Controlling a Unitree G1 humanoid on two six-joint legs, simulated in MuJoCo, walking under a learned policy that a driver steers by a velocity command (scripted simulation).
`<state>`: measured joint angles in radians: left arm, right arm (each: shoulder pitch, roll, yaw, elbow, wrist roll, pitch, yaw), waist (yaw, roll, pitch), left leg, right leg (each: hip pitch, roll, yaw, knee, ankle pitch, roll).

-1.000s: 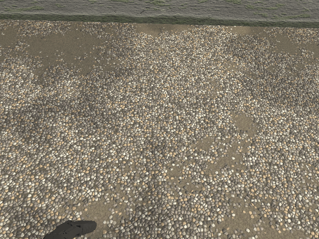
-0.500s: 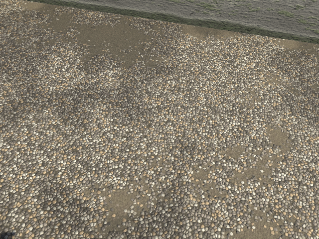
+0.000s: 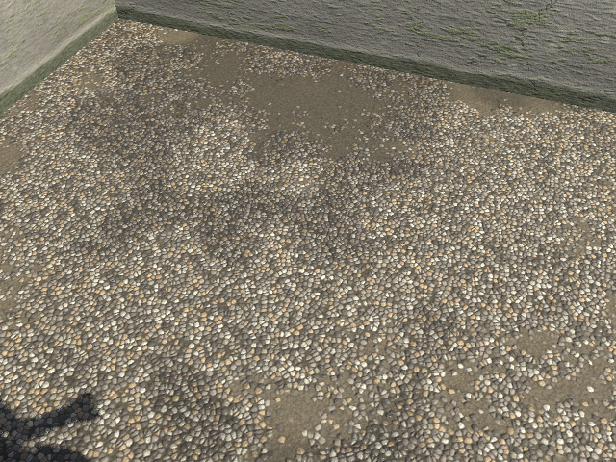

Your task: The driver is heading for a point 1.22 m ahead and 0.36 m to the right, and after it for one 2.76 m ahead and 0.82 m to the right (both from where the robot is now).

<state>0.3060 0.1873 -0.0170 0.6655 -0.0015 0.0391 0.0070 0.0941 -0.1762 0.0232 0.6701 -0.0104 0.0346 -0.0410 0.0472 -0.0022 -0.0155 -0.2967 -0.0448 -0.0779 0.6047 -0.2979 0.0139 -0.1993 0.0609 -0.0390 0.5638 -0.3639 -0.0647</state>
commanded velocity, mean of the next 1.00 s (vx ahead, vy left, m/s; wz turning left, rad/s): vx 0.48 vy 0.00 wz -0.32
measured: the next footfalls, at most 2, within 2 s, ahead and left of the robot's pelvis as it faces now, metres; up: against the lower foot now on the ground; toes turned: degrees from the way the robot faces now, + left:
left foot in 1.46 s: +0.06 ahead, +0.05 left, +0.00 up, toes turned -35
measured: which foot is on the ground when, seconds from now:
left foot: down 0.00-1.00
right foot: down 0.00-1.00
